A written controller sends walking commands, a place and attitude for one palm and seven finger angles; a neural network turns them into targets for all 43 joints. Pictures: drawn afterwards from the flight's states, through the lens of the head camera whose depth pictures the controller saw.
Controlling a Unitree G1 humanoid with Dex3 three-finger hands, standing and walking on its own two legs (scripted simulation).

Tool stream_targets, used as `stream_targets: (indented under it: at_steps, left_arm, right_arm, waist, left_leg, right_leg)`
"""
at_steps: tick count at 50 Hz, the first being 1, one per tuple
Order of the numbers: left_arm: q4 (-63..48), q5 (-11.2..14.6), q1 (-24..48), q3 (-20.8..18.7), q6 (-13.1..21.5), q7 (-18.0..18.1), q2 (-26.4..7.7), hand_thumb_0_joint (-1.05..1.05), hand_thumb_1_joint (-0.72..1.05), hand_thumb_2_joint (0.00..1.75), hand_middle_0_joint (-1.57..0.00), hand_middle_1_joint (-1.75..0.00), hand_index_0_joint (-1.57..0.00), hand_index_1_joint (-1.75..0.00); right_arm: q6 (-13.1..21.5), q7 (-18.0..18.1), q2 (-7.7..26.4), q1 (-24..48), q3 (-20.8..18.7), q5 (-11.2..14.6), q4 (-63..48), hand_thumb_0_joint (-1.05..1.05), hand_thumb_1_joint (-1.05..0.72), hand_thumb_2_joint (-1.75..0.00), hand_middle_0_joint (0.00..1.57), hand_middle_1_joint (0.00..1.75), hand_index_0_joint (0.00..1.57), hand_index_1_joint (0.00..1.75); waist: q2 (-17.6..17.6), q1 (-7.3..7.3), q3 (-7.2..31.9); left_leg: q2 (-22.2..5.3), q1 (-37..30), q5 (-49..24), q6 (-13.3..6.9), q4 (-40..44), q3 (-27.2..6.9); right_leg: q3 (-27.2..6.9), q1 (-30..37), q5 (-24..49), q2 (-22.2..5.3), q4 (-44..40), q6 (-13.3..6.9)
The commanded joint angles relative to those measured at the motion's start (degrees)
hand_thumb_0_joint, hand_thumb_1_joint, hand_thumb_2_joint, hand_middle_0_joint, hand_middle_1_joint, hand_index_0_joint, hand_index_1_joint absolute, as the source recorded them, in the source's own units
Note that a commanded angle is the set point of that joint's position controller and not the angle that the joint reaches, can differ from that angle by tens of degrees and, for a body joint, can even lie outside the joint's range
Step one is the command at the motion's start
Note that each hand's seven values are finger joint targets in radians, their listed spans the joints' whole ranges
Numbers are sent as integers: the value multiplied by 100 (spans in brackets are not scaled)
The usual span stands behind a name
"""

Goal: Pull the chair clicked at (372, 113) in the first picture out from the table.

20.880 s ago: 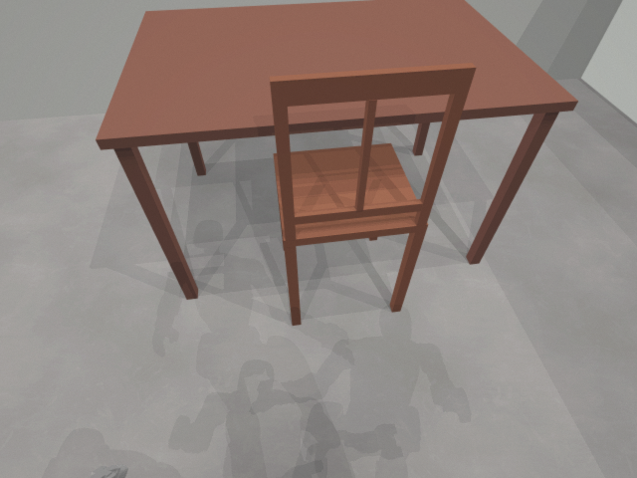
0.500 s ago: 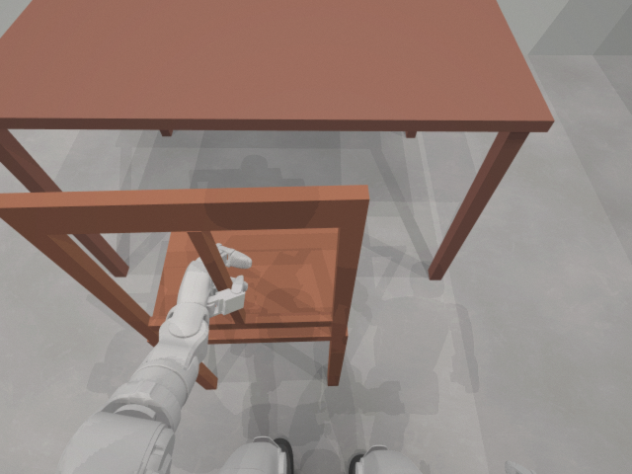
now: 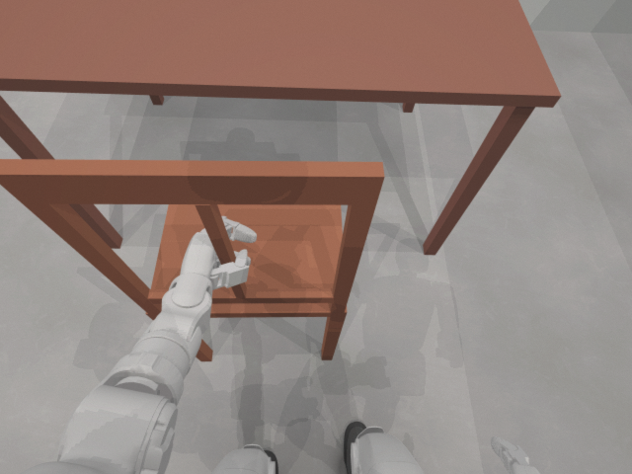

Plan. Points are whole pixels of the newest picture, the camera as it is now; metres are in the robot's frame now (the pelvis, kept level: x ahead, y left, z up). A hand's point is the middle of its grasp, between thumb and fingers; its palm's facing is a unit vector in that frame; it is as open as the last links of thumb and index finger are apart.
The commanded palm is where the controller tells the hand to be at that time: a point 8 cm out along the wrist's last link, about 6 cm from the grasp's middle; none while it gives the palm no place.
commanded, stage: step backward, pulling the chair out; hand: left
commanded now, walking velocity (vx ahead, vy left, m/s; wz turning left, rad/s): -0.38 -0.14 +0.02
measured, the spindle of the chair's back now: (227, 256) +0.40 +0.14 -0.05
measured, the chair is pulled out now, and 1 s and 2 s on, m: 0.21 0.31 0.38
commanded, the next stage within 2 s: none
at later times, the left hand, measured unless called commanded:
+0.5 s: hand (238, 296) +0.34 +0.11 -0.06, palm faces -0.01 -0.98 -0.19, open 5.1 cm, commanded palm +0.35 +0.17 -0.05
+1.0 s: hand (232, 330) +0.29 +0.12 -0.06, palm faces +0.03 -0.98 -0.21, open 5.2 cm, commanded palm +0.30 +0.17 -0.06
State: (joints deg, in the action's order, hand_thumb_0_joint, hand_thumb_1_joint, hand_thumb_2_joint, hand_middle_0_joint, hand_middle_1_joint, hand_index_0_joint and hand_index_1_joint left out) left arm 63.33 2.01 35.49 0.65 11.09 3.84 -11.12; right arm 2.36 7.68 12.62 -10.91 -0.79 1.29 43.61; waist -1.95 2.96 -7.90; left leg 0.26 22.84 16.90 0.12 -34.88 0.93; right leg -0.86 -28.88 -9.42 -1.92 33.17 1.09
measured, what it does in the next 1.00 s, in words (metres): lifts its left foot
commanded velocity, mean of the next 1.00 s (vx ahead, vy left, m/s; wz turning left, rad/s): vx -0.38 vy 0.00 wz -0.01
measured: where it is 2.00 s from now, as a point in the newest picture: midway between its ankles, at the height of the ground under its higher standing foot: outside the picture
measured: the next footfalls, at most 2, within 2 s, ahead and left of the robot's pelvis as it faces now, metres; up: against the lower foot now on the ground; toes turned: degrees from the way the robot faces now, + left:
left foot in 1.08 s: -0.08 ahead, +0.10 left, +0.00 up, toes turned +3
right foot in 1.64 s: +0.00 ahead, -0.15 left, +0.00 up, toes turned +0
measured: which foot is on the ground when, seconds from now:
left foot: down 0.00-0.98, up 1.00-1.00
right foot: down 0.00-1.00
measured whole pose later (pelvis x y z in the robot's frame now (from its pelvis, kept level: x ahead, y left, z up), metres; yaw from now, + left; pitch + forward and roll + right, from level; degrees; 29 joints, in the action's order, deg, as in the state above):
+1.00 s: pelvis -0.07 -0.03 -0.01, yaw +2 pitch +4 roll +1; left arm 65.3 3.1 31.5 -2.3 12.9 4.2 -11.2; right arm 3.6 7.2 12.2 -13.8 0.0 2.2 46.2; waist 1.4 3.2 -5.7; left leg -1.4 26.8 23.3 1.6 -42.3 0.1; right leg 0.4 -31.1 -8.8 -0.3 36.0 -0.8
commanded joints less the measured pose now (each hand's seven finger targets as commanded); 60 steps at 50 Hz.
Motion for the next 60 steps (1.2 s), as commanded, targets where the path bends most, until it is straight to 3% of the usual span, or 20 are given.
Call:
stream_targets:
  at_steps: [1,6,10,14,17,19,22,24,26,29,32,36,41,43,48,50,52,55,58,60]
  left_arm:
    - [-1133,-67,2341,-426,581,110,-966,0,90,90,-50,-145,-50,-145]
    - [-912,-35,2092,-593,540,152,-1269,0,90,90,-50,-145,-50,-145]
    - [-654,-67,1743,-631,515,236,-1411,0,90,90,-50,-145,-50,-145]
    - [-731,2,1978,-527,425,204,-1205,0,90,90,-50,-145,-50,-145]
    - [-858,57,2074,-343,501,177,-990,0,90,90,-50,-145,-50,-145]
    - [-1145,65,2433,-252,521,136,-839,0,90,90,-50,-145,-50,-145]
    - [-1019,23,2286,-407,477,129,-945,0,90,90,-50,-145,-50,-145]
    - [-1061,-20,2280,-233,476,103,-872,0,90,90,-50,-145,-50,-145]
    - [-854,15,1991,-444,453,147,-1213,0,90,90,-50,-145,-50,-145]
    - [-706,27,1820,-407,420,151,-1259,0,90,90,-50,-145,-50,-145]
    - [-769,15,1927,-385,425,155,-1182,0,90,90,-50,-145,-50,-145]
    - [-1102,102,2099,-267,569,148,-995,0,90,90,-50,-145,-50,-145]
    - [-1017,-6,2028,-368,495,98,-977,0,90,90,-50,-145,-50,-145]
    - [-1018,-46,1934,-247,485,93,-881,0,90,90,-50,-145,-50,-145]
    - [-793,-40,1484,-445,550,227,-1299,0,90,90,-50,-145,-50,-145]
    - [-698,-78,1450,-452,526,223,-1203,0,90,90,-50,-145,-50,-145]
    - [-704,-67,1508,-470,520,213,-1173,0,90,90,-50,-145,-50,-145]
    - [-754,-56,1658,-338,622,187,-949,0,90,90,-50,-145,-50,-145]
    - [-1174,-22,2146,-198,641,155,-786,0,90,90,-50,-145,-50,-145]
    - [-1067,-28,2027,-276,622,146,-811,0,90,90,-50,-145,-50,-145]
  right_arm:
    - [170,21,874,-581,-254,-29,-245,0,-90,-90,20,30,20,30]
    - [311,57,913,-659,-277,108,-188,0,-90,-90,20,30,20,30]
    - [443,28,870,-662,-237,138,-97,0,-90,-90,20,30,20,30]
    - [472,47,967,-816,-96,145,67,0,-90,-90,20,30,20,30]
    - [427,120,1138,-790,-188,168,-112,0,-90,-90,20,30,20,30]
    - [394,108,1004,-576,-164,113,-276,0,-90,-90,20,30,20,30]
    - [330,110,1005,-822,-261,106,-174,0,-90,-90,20,30,20,30]
    - [281,58,983,-861,-261,94,-176,0,-90,-90,20,30,20,30]
    - [238,94,1053,-1001,-328,172,-124,0,-90,-90,20,30,20,30]
    - [272,81,1005,-866,-259,197,-140,0,-90,-90,20,30,20,30]
    - [278,115,1047,-952,-139,158,5,0,-90,-90,20,30,20,30]
    - [312,161,1060,-562,-145,180,-419,0,-90,-90,20,30,20,30]
    - [290,125,984,-707,-228,64,-244,0,-90,-90,20,30,20,30]
    - [268,81,950,-593,-220,55,-261,0,-90,-90,20,30,20,30]
    - [345,43,890,-864,-268,134,-110,0,-90,-90,20,30,20,30]
    - [362,13,855,-784,-190,106,-75,0,-90,-90,20,30,20,30]
    - [378,40,911,-848,-128,113,30,0,-90,-90,20,30,20,30]
    - [348,139,1091,-796,-199,116,-64,0,-90,-90,20,30,20,30]
    - [282,140,939,-555,-156,48,-261,0,-90,-90,20,30,20,30]
    - [255,97,937,-736,-225,39,-199,0,-90,-90,20,30,20,30]
  waist:
    - [1111,37,2623]
    - [268,24,2661]
    - [-798,-98,2839]
    - [-665,84,2864]
    - [630,14,2715]
    - [1199,-59,2490]
    - [579,-2,2687]
    - [698,43,2585]
    - [-102,49,2960]
    - [-516,-42,2852]
    - [-324,126,2878]
    - [984,-91,2368]
    - [612,-32,2425]
    - [807,-87,2166]
    - [-815,-61,2578]
    - [-898,-83,2640]
    - [-730,-3,2716]
    - [112,-16,2588]
    - [1269,-88,2378]
    - [978,-59,2484]
  left_leg:
    - [-1548,-960,-3446,-371,505,-1112]
    - [-914,308,-787,-8,-42,-567]
    - [-33,74,1491,207,-1706,-338]
    - [-229,-374,811,133,-70,-355]
    - [-1007,-246,-671,-284,1045,-885]
    - [-1459,189,-851,-499,1180,-1215]
    - [-1316,-390,-2546,-337,352,-950]
    - [-1042,-102,-1850,-30,204,-636]
    - [-558,-121,-615,166,-322,-329]
    - [-122,-237,1314,177,-949,-268]
    - [-277,-749,507,80,166,-276]
    - [-1404,362,485,-462,1445,-1046]
    - [-1354,-208,-1846,-360,546,-812]
    - [-1281,470,-712,-238,655,-670]
    - [-78,-286,1135,153,-1001,-74]
    - [-45,-329,1218,144,-1374,-235]
    - [-206,-562,875,128,-406,-297]
    - [-913,-616,-1076,-173,832,-724]
    - [-1580,-252,-1739,-471,1106,-1103]
    - [-1536,-818,-2989,-401,587,-940]
  right_leg:
    - [-76,1164,-23,10,517,-70]
    - [-623,1771,958,-534,8,-279]
    - [-1607,1437,-204,-1595,-1556,-706]
    - [-668,1606,1006,-1214,-882,-387]
    - [-59,1431,62,-255,20,93]
    - [-57,1548,-513,-84,758,28]
    - [-224,1637,1031,-153,329,-31]
    - [-487,1731,1694,-486,121,-161]
    - [-964,1798,1691,-941,-469,-352]
    - [-1376,1470,246,-1458,-1477,-493]
    - [-614,1235,339,-1052,-1138,-242]
    - [-50,1386,-1062,-13,515,30]
    - [-148,1546,528,-50,387,-3]
    - [-295,1656,-41,-192,437,-89]
    - [-1657,816,-1160,-1403,-1684,-516]
    - [-1475,1051,-542,-1495,-1714,-629]
    - [-956,1294,489,-1303,-1233,-507]
    - [-215,1191,682,-317,-311,76]
    - [-62,1217,-241,-66,764,-2]
    - [-120,1173,326,-78,504,-64]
